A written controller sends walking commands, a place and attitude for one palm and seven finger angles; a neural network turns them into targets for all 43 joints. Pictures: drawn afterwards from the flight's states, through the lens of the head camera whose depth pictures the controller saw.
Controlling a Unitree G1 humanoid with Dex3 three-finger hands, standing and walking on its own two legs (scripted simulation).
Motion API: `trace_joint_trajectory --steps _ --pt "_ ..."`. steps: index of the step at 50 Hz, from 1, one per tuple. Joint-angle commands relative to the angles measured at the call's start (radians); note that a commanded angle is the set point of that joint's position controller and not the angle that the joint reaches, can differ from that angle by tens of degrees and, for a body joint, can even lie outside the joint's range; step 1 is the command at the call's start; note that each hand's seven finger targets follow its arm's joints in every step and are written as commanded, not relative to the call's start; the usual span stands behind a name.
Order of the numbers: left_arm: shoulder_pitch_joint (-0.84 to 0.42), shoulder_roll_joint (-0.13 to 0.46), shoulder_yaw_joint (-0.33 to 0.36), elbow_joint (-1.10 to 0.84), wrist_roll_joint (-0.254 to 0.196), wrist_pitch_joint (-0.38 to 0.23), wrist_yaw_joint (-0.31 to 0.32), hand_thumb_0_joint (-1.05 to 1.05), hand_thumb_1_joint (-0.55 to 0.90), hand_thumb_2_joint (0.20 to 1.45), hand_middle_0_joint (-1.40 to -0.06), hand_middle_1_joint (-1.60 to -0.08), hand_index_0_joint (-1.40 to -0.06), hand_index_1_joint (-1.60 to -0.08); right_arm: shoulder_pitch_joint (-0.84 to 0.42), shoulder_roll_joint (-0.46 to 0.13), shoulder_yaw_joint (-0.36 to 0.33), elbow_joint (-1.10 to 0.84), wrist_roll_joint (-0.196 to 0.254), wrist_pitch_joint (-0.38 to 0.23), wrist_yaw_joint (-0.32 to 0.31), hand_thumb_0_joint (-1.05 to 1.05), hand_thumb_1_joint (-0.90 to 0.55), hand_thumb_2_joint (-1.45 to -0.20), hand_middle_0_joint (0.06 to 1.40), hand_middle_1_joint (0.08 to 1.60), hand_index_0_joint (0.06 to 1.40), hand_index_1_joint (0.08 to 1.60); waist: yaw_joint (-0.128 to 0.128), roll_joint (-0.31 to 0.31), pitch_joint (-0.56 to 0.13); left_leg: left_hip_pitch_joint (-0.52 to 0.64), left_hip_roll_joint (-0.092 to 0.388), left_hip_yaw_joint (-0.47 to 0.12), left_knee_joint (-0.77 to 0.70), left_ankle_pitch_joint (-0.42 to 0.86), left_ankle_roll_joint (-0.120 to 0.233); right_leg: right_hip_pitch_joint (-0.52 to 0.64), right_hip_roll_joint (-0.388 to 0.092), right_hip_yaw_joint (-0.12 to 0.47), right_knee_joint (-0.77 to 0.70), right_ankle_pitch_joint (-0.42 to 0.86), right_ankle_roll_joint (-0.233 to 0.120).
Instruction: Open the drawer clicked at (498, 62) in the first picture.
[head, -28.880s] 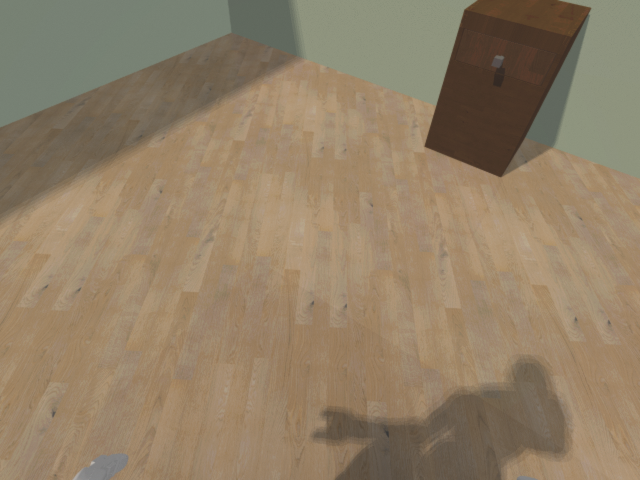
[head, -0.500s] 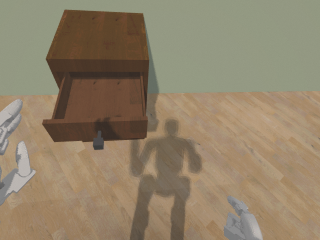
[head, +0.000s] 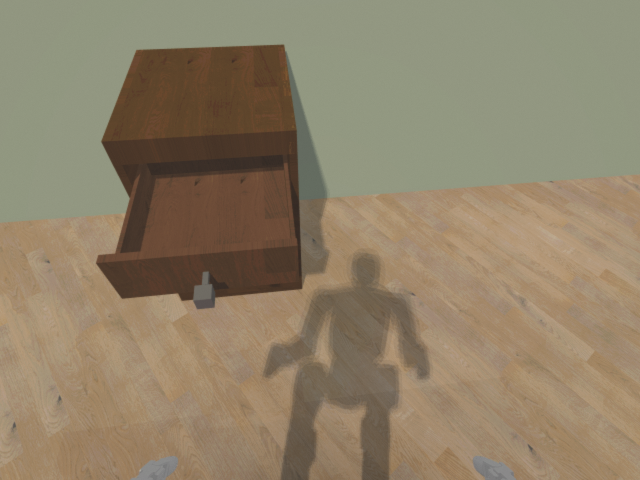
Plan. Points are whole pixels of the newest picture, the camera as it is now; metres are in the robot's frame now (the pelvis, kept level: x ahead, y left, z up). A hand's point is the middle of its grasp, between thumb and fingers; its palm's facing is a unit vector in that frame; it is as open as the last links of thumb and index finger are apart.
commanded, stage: let the arm hang, fingers relaxed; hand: left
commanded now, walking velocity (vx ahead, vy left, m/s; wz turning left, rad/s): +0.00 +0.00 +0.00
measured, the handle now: (205, 288) +0.49 +0.25 -0.21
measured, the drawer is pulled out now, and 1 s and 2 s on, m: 0.29 0.29 0.29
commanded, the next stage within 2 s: look to check the result in 0.86 s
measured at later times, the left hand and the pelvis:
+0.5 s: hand out of the picture -0.01 +0.17 -0.16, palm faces +0.01 -0.98 -0.21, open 7.3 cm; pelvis -0.01 -0.01 +0.01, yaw +0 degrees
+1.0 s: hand out of the picture -0.02 +0.15 -0.17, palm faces +0.03 -0.99 -0.15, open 7.3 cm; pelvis +0.00 +0.00 +0.01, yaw -1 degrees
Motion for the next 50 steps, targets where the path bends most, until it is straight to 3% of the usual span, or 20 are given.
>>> trace_joint_trajectory --steps 1,5,6,9,11,16,20,25,36,44,50 --pt "-0.007 0.155 0.033 0.053 -0.012 -0.056 0.017 0.0 0.9 0.9 -0.2 -0.3 -0.2 -0.3 0.041 -0.1 -0.026 -0.007 -0.004 -0.007 -0.022 0.0 -0.9 -0.9 0.2 0.3 0.2 0.3 0.021 0.093 -0.052 0.009 0.105 -0.104 -0.152 0.299 -0.01 0.115 -0.061 0.1 -0.143 0.276 -0.046" --pt "0.017 0.108 0.034 0.199 -0.015 -0.058 0.018 0.0 0.9 0.9 -0.2 -0.3 -0.2 -0.3 0.089 -0.058 -0.021 0.068 -0.004 0.0 -0.033 0.0 -0.9 -0.9 0.2 0.3 0.2 0.3 0.029 0.175 -0.032 -0.021 0.107 -0.103 -0.189 0.171 -0.003 0.157 -0.047 0.091 -0.207 0.165 -0.05" --pt "0.015 0.114 0.029 0.222 -0.015 -0.059 0.018 0.0 0.9 0.9 -0.2 -0.3 -0.2 -0.3 0.101 -0.06 -0.021 0.081 0.0 0.004 -0.033 0.0 -0.9 -0.9 0.2 0.3 0.2 0.3 0.028 0.136 -0.032 -0.012 0.114 -0.107 -0.186 0.16 -0.002 0.154 -0.047 0.087 -0.218 0.158 -0.049" --pt "0.006 0.102 0.021 0.287 -0.02 -0.062 0.015 0.0 0.9 0.9 -0.2 -0.3 -0.2 -0.3 0.152 -0.047 -0.021 0.127 0.0 0.008 -0.035 0.0 -0.9 -0.9 0.2 0.3 0.2 0.3 0.023 0.097 -0.022 -0.02 0.115 -0.111 -0.204 0.106 0.0 0.155 -0.05 0.091 -0.251 0.108 -0.052" --pt "0.012 0.091 0.017 0.32 -0.021 -0.065 0.017 0.0 0.9 0.9 -0.2 -0.3 -0.2 -0.3 0.173 -0.045 -0.023 0.151 0.002 0.009 -0.037 0.0 -0.9 -0.9 0.2 0.3 0.2 0.3 0.021 0.044 -0.001 -0.007 0.122 -0.108 -0.203 0.128 0.001 0.135 -0.051 0.092 -0.258 0.115 -0.054" --pt "0.027 0.068 0.009 0.393 -0.023 -0.071 0.023 0.0 0.9 0.9 -0.2 -0.3 -0.2 -0.3 0.221 -0.027 -0.018 0.207 0.005 0.003 -0.044 0.0 -0.9 -0.9 0.2 0.3 0.2 0.3 0.019 0.003 -0.004 0.021 0.131 -0.103 -0.214 0.194 0.002 0.14 -0.053 0.083 -0.248 0.185 -0.055" --pt "0.036 0.055 0.006 0.429 -0.025 -0.069 0.027 0.0 0.9 0.9 -0.2 -0.3 -0.2 -0.3 0.244 -0.006 -0.014 0.244 0.004 0.003 -0.046 0.0 -0.9 -0.9 0.2 0.3 0.2 0.3 0.021 -0.014 0.033 0.009 0.128 -0.101 -0.229 0.17 0.002 0.129 -0.054 0.085 -0.26 0.155 -0.053" --pt "0.041 0.039 0.005 0.452 -0.024 -0.07 0.03 0.0 0.9 0.9 -0.2 -0.3 -0.2 -0.3 0.262 0.013 -0.013 0.273 0.002 0.003 -0.046 0.0 -0.9 -0.9 0.2 0.3 0.2 0.3 0.019 0.011 0.073 -0.007 0.125 -0.098 -0.24 0.139 0.001 0.105 -0.049 0.085 -0.266 0.115 -0.05" --pt "0.065 0.008 0.011 0.468 -0.021 -0.076 0.033 0.0 0.9 0.9 -0.2 -0.3 -0.2 -0.3 0.274 0.04 -0.018 0.287 0.004 -0.007 -0.051 0.0 -0.9 -0.9 0.2 0.3 0.2 0.3 0.02 0.044 0.06 0.002 0.129 -0.099 -0.236 0.177 0.003 0.098 -0.046 0.077 -0.247 0.158 -0.05" --pt "0.065 -0.002 0.012 0.476 -0.022 -0.077 0.033 0.0 0.9 0.9 -0.2 -0.3 -0.2 -0.3 0.288 0.042 -0.017 0.294 0.003 -0.011 -0.055 0.0 -0.9 -0.9 0.2 0.3 0.2 0.3 0.015 0.022 0.045 0.016 0.133 -0.101 -0.238 0.211 0.003 0.114 -0.048 0.072 -0.239 0.186 -0.048" --pt "0.071 -0.008 0.012 0.483 -0.023 -0.077 0.034 0.0 0.9 0.9 -0.2 -0.3 -0.2 -0.3 0.29 0.044 -0.016 0.298 0.003 -0.013 -0.057 0.0 -0.9 -0.9 0.2 0.3 0.2 0.3 0.016 0.037 0.054 0.018 0.132 -0.102 -0.241 0.22 0.002 0.113 -0.049 0.069 -0.237 0.188 -0.048"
